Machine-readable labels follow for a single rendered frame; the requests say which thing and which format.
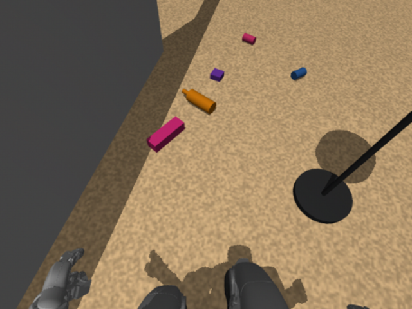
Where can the floor lamp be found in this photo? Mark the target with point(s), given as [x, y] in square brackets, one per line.
[323, 196]

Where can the left robot hand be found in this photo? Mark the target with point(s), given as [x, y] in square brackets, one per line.
[75, 283]

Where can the left robot arm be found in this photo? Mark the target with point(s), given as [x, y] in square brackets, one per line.
[51, 298]

